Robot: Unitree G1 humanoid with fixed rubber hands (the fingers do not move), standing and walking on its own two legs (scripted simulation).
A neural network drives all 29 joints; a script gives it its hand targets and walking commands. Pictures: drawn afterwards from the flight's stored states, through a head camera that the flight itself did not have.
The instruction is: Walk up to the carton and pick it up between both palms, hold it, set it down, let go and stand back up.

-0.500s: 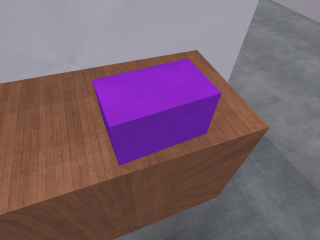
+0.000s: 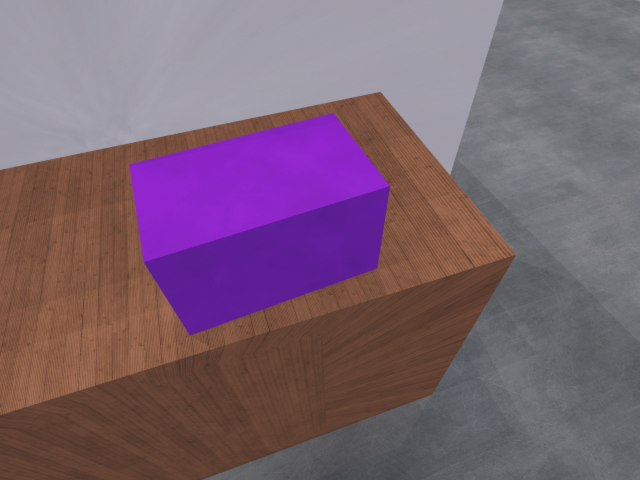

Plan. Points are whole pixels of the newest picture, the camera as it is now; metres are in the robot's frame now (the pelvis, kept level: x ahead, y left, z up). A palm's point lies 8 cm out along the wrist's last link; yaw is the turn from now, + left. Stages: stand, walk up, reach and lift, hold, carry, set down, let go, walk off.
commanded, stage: walk up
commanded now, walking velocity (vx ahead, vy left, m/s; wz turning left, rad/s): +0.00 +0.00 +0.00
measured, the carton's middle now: (263, 220) +0.49 +0.09 +0.03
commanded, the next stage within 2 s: none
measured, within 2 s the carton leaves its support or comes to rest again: neither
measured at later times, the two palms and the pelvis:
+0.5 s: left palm out of the picture -0.02 +0.24 -0.14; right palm out of the picture -0.06 -0.23 -0.12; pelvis +0.01 -0.01 +0.01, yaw +7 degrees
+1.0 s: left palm out of the picture +0.11 +0.10 -0.12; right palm out of the picture +0.10 -0.33 -0.16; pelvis +0.08 -0.12 +0.00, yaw +7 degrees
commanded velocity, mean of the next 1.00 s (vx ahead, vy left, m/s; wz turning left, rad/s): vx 0.02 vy -0.05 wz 0.12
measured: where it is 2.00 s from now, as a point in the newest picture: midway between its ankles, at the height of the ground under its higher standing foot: outside the picture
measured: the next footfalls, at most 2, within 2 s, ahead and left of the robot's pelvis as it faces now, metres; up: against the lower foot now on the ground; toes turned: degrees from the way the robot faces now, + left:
left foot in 0.04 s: +0.01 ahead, +0.11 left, +0.00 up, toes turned +4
right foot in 0.74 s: +0.17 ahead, -0.22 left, +0.00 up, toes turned +3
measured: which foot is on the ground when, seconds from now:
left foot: up 0.00-0.02, down 0.04-0.78, up 0.80-1.00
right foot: down 0.00-0.38, up 0.40-0.72, down 0.74-1.00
